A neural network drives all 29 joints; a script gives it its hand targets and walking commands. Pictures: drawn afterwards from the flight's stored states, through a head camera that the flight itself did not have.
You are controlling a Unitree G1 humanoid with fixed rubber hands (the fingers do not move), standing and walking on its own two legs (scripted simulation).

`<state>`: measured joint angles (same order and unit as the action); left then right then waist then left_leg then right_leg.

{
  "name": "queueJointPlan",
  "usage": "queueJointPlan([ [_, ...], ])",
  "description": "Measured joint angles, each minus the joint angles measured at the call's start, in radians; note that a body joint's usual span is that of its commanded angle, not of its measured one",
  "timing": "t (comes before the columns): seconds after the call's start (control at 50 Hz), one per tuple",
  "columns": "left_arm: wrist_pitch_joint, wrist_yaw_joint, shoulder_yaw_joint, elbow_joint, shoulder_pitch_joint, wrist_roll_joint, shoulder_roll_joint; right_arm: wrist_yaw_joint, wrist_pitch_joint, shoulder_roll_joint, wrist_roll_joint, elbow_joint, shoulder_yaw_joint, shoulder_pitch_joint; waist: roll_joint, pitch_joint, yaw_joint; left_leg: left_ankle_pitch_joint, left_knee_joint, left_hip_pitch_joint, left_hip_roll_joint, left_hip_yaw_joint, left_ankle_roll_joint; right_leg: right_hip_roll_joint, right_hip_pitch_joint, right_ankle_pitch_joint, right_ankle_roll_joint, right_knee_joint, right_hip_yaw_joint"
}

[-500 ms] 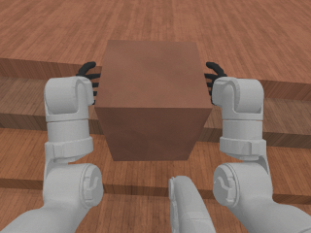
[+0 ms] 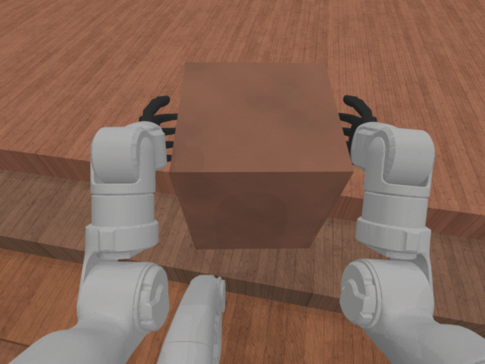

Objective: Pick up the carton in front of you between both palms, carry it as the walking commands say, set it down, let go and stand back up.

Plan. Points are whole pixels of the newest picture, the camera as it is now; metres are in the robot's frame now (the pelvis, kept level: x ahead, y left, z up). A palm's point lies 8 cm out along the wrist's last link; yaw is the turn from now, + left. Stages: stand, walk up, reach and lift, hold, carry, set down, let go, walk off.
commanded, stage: carry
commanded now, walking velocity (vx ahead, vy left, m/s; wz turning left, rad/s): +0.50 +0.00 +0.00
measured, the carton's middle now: (253, 165) +0.40 +0.02 +0.11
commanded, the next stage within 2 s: none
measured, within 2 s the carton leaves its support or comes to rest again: neither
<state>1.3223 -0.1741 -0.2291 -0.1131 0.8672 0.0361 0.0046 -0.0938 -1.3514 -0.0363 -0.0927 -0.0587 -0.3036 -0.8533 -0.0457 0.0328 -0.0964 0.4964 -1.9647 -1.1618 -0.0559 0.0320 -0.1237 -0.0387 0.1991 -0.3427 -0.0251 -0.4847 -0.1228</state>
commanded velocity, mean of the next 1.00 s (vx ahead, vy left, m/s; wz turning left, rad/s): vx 0.50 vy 0.00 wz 0.00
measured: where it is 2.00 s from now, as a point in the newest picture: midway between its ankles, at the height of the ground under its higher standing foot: (246, 93)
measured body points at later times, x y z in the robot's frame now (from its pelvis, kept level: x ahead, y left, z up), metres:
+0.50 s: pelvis +0.31 +0.05 +0.14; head +0.33 +0.07 +0.59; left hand +0.72 +0.19 +0.33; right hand +0.69 -0.12 +0.34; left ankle +0.28 +0.15 -0.59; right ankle +0.38 -0.07 -0.31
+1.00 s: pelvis +0.64 +0.04 +0.29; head +0.66 +0.01 +0.74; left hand +1.02 +0.21 +0.48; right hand +1.04 -0.09 +0.47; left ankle +0.74 +0.16 -0.19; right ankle +0.53 -0.08 -0.45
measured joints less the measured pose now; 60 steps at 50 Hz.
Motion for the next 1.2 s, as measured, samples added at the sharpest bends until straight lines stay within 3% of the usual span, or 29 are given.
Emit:
queueJointPlan([
  [0.04, 0.018, 0.007, -0.017, 0.001, 0.010, 0.000, -0.012, -0.009, -0.009, -0.001, 0.003, -0.021, 0.016, -0.024, 0.005, 0.016, 0.018, 0.002, 0.061, -0.085, -0.028, 0.022, 0.007, -0.031, -0.091, 0.005, 0.017, 0.097, 0.014],
  [0.08, 0.040, 0.018, -0.037, -0.010, 0.026, 0.001, -0.028, -0.021, -0.020, -0.002, 0.007, -0.053, 0.033, -0.053, 0.022, 0.033, 0.046, -0.061, 0.297, -0.090, -0.052, 0.076, 0.008, -0.069, -0.186, 0.036, 0.013, 0.225, 0.016],
  [0.12, 0.056, 0.031, -0.061, -0.030, 0.039, 0.007, -0.039, -0.026, -0.028, -0.006, 0.027, -0.098, 0.047, -0.083, 0.028, 0.051, 0.083, -0.176, 0.574, 0.001, -0.038, 0.129, -0.013, -0.101, -0.245, 0.096, 0.011, 0.295, 0.010],
  [0.14, 0.062, 0.038, -0.074, -0.037, 0.036, 0.012, -0.044, -0.032, -0.028, -0.004, 0.035, -0.122, 0.057, -0.090, 0.031, 0.057, 0.112, -0.156, 0.669, 0.082, -0.014, 0.146, -0.012, -0.117, -0.248, 0.122, 0.006, 0.269, 0.010],
  [0.16, 0.066, 0.044, -0.089, -0.045, 0.030, 0.018, -0.046, -0.039, -0.026, -0.001, 0.040, -0.142, 0.070, -0.090, 0.034, 0.061, 0.150, -0.116, 0.763, 0.193, 0.019, 0.152, -0.012, -0.137, -0.220, 0.151, 0.000, 0.180, 0.014],
  [0.18, 0.070, 0.051, -0.104, -0.053, 0.028, 0.025, -0.049, -0.045, -0.025, 0.002, 0.046, -0.162, 0.083, -0.094, 0.035, 0.053, 0.188, -0.191, 0.884, 0.302, 0.048, 0.151, -0.007, -0.153, -0.161, 0.218, -0.007, 0.024, 0.035],
  [0.2, 0.066, 0.059, -0.115, -0.067, 0.038, 0.033, -0.056, -0.055, -0.017, 0.004, 0.051, -0.175, 0.095, -0.098, 0.045, 0.031, 0.216, -0.195, 0.904, 0.338, 0.059, 0.154, -0.003, -0.137, -0.051, 0.221, 0.005, -0.253, 0.107],
  [0.24, 0.059, 0.075, -0.138, -0.087, 0.043, 0.055, -0.065, -0.066, 0.008, 0.018, 0.061, -0.194, 0.111, -0.083, 0.079, -0.009, 0.252, -0.163, 0.937, 0.405, 0.070, 0.155, 0.005, -0.034, 0.175, 0.180, 0.005, -0.820, 0.233],
  [0.26, 0.061, 0.077, -0.146, -0.084, 0.035, 0.064, -0.059, -0.069, 0.013, 0.023, 0.067, -0.188, 0.116, -0.063, 0.096, -0.021, 0.259, -0.161, 0.975, 0.449, 0.076, 0.154, 0.014, 0.011, 0.266, 0.169, -0.008, -1.021, 0.247],
  [0.32, 0.072, 0.077, -0.142, -0.029, 0.005, 0.082, -0.032, -0.074, 0.007, 0.029, 0.078, -0.136, 0.106, -0.024, 0.104, -0.051, 0.245, -0.180, 1.123, 0.589, 0.079, 0.143, 0.035, 0.062, 0.488, 0.150, -0.051, -1.287, 0.190],
  [0.4, 0.071, 0.074, -0.113, 0.048, 0.007, 0.077, -0.028, -0.074, 0.012, 0.035, 0.075, -0.070, 0.068, -0.038, 0.082, -0.054, 0.206, -0.200, 1.303, 0.748, 0.063, 0.122, 0.045, 0.033, 0.705, 0.047, -0.083, -1.290, 0.097],
  [0.48, 0.068, 0.074, -0.092, 0.029, 0.036, 0.058, -0.054, -0.068, 0.010, 0.043, 0.052, -0.070, 0.045, -0.066, 0.078, -0.006, 0.192, -0.186, 1.432, 0.885, 0.038, 0.089, 0.071, 0.001, 0.946, -0.146, -0.103, -1.535, 0.089],
  [0.52, 0.068, 0.066, -0.071, -0.012, 0.051, 0.060, -0.055, -0.058, -0.002, 0.036, 0.043, -0.084, 0.034, -0.065, 0.076, 0.012, 0.180, -0.184, 1.516, 0.974, 0.012, 0.069, 0.088, -0.030, 1.026, -0.140, -0.096, -1.485, 0.075],
  [0.6, 0.073, 0.054, -0.031, -0.101, 0.073, 0.052, -0.055, -0.035, -0.026, 0.016, 0.027, -0.140, -0.006, -0.074, 0.054, 0.066, 0.128, -0.241, 1.738, 1.147, -0.049, 0.063, 0.086, -0.062, 0.971, -0.012, -0.105, -1.029, -0.025],
  [0.62, 0.070, 0.047, -0.019, -0.124, 0.074, 0.046, -0.052, -0.030, -0.025, 0.011, 0.019, -0.158, -0.011, -0.072, 0.045, 0.082, 0.108, -0.266, 1.757, 1.164, -0.066, 0.065, 0.087, -0.046, 0.907, -0.053, -0.115, -0.961, -0.050],
  [0.64, 0.063, 0.042, -0.010, -0.146, 0.070, 0.043, -0.048, -0.024, -0.022, 0.009, 0.012, -0.174, -0.021, -0.065, 0.038, 0.093, 0.082, -0.299, 1.729, 1.155, -0.085, 0.067, 0.086, -0.017, 0.813, -0.077, -0.124, -0.887, -0.069],
  [0.66, 0.059, 0.036, 0.001, -0.169, 0.067, 0.038, -0.045, -0.017, -0.020, 0.009, 0.007, -0.186, -0.033, -0.053, 0.048, 0.094, 0.053, -0.344, 1.642, 1.121, -0.094, 0.066, 0.086, 0.014, 0.688, -0.007, -0.119, -0.740, -0.080],
  [0.68, 0.055, 0.027, 0.016, -0.188, 0.064, 0.031, -0.040, -0.009, -0.020, 0.005, 0.001, -0.193, -0.041, -0.044, 0.054, 0.088, 0.028, -0.404, 1.491, 1.052, -0.103, 0.046, 0.086, 0.042, 0.562, -0.060, -0.092, -0.594, -0.075],
  [0.7, 0.045, 0.020, 0.029, -0.196, 0.065, 0.027, -0.035, 0.000, -0.016, -0.003, -0.006, -0.199, -0.050, -0.048, 0.049, 0.065, 0.002, -0.375, 1.244, 0.947, -0.091, -0.012, 0.097, 0.053, 0.516, -0.141, -0.069, -0.555, -0.073],
  [0.74, 0.016, 0.008, 0.049, -0.191, 0.036, 0.017, -0.015, 0.012, 0.000, -0.015, -0.014, -0.204, -0.070, -0.040, 0.018, 0.019, -0.042, -0.309, 0.692, 0.731, -0.001, -0.141, 0.095, 0.059, 0.456, -0.105, -0.070, -0.523, -0.076],
  [0.78, 0.011, 0.000, 0.059, -0.152, -0.015, 0.004, -0.007, 0.013, 0.000, 0.001, -0.023, -0.178, -0.075, -0.011, -0.001, -0.001, -0.059, -0.350, 0.335, 0.577, 0.064, -0.161, 0.067, 0.066, 0.366, -0.075, -0.061, -0.435, -0.064],
  [0.82, 0.012, -0.002, 0.055, -0.110, -0.038, -0.009, -0.010, 0.013, -0.006, 0.019, -0.033, -0.130, -0.064, 0.009, 0.000, -0.019, -0.053, -0.314, 0.183, 0.455, 0.087, -0.127, 0.042, 0.058, 0.272, -0.056, -0.045, -0.329, -0.048],
  [0.9, 0.005, -0.002, 0.024, -0.044, -0.012, -0.015, -0.014, 0.009, -0.012, 0.017, -0.026, -0.038, -0.030, 0.000, 0.014, -0.034, -0.032, -0.168, 0.192, 0.244, 0.051, -0.029, 0.022, 0.022, 0.108, -0.027, -0.020, -0.135, -0.016],
  [0.98, 0.009, -0.001, -0.010, -0.008, 0.024, -0.006, -0.009, 0.001, -0.019, -0.002, -0.008, -0.010, -0.010, -0.037, 0.002, -0.004, -0.026, 0.057, 0.040, -0.007, 0.008, 0.007, 0.002, -0.015, -0.048, -0.029, 0.015, 0.025, 0.016],
  [1.04, 0.033, 0.012, -0.043, -0.010, 0.040, -0.008, -0.029, -0.017, -0.028, 0.006, -0.009, -0.039, 0.014, -0.069, 0.023, 0.017, 0.013, -0.008, 0.346, -0.061, -0.038, 0.081, 0.000, -0.068, -0.205, 0.012, 0.023, 0.222, 0.025],
  [1.1, 0.057, 0.029, -0.078, -0.032, 0.052, 0.004, -0.043, -0.035, -0.034, 0.001, 0.005, -0.101, 0.042, -0.101, 0.029, 0.042, 0.081, -0.166, 0.738, 0.090, -0.005, 0.156, -0.019, -0.117, -0.286, 0.091, 0.017, 0.279, 0.020],
  [1.14, 0.062, 0.040, -0.093, -0.052, 0.055, 0.025, -0.049, -0.054, -0.029, 0.002, 0.020, -0.138, 0.067, -0.109, 0.032, 0.021, 0.160, -0.319, 0.913, 0.240, 0.043, 0.177, -0.017, -0.149, -0.223, 0.136, 0.008, 0.025, 0.043],
  [1.16, 0.057, 0.056, -0.108, -0.067, 0.061, 0.030, -0.052, -0.060, -0.020, 0.001, 0.029, -0.155, 0.078, -0.112, 0.032, 0.004, 0.187, -0.278, 0.913, 0.275, 0.051, 0.176, -0.040, -0.130, -0.114, 0.129, 0.012, -0.245, 0.112],
  [1.2, 0.053, 0.074, -0.125, -0.093, 0.064, 0.052, -0.053, -0.067, 0.001, 0.008, 0.044, -0.180, 0.089, -0.095, 0.055, -0.032, 0.228, -0.218, 0.923, 0.336, 0.061, 0.172, -0.034, -0.036, 0.105, 0.132, 0.002, -0.775, 0.234],
])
